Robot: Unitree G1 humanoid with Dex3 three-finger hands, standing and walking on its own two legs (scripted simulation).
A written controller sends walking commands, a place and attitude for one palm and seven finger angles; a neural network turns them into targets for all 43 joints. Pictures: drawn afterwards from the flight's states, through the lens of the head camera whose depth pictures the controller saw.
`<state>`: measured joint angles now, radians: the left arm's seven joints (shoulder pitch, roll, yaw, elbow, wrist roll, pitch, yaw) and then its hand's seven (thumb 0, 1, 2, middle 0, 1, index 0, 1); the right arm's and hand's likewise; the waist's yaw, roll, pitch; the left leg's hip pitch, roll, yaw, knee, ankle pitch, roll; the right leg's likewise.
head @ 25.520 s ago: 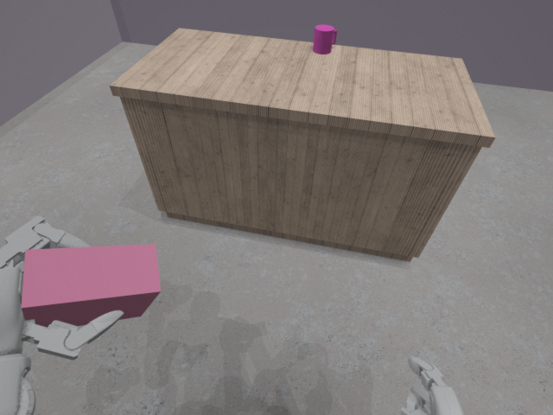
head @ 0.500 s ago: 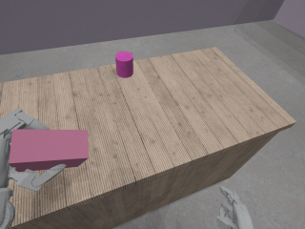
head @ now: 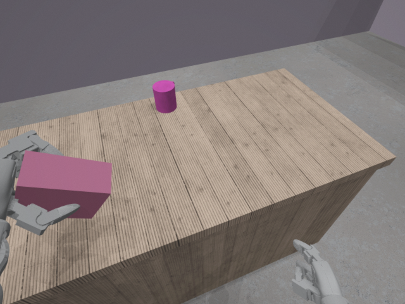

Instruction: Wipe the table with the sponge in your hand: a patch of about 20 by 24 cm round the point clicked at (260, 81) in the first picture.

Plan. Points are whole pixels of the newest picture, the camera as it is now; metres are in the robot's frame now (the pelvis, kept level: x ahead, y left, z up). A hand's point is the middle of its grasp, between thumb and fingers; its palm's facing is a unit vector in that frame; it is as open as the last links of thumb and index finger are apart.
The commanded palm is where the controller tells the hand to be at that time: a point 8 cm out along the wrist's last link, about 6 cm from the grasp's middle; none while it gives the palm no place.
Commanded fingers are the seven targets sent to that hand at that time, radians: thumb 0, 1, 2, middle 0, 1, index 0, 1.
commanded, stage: turn the palm down, sponge in hand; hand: left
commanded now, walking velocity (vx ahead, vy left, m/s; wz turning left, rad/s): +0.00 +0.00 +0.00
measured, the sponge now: (76, 190) +0.25 +0.23 +0.15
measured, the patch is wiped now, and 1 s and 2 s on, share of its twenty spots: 0.00 0.00 0.00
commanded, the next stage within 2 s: move the sponge above the wiping area in 1.98 s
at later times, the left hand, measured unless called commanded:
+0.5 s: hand (77, 200) +0.23 +0.22 +0.15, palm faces +0.23 -0.54 -0.81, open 9.8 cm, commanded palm +0.18 +0.26 +0.19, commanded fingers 0.00 0.10 1.30 -1.20 -1.60 -1.20 -1.60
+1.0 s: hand (64, 198) +0.23 +0.25 +0.15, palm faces +0.23 -0.29 -0.93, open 9.8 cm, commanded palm +0.20 +0.25 +0.19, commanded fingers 0.00 0.10 1.30 -1.20 -1.60 -1.20 -1.60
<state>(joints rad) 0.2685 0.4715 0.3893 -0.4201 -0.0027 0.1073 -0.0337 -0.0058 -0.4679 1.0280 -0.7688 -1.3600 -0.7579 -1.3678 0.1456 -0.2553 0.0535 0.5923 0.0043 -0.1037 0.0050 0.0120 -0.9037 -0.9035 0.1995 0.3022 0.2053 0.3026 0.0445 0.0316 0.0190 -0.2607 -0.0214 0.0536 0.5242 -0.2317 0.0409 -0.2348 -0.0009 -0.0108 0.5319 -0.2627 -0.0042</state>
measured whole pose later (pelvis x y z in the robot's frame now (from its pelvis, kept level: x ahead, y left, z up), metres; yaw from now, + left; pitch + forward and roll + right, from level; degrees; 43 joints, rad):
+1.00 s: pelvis +0.02 -0.04 -0.01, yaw +1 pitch -1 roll +1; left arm 0.30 0.59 0.17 -0.40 0.50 0.29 0.04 0.00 -0.47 1.03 -0.77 -1.35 -0.77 -1.36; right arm 0.10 -0.27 0.04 0.58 0.04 0.00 -0.12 0.01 -0.91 -0.90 0.20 0.30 0.20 0.30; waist 0.10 0.09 -0.03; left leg -0.29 0.02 0.02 0.59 -0.28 -0.01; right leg -0.26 0.04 -0.04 0.61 -0.33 -0.06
